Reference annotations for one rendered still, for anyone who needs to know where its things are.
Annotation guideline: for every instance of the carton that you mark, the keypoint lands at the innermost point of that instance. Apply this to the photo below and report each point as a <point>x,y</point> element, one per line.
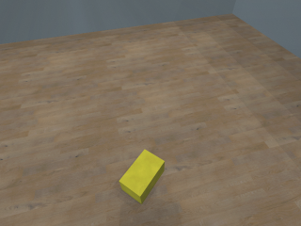
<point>141,177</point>

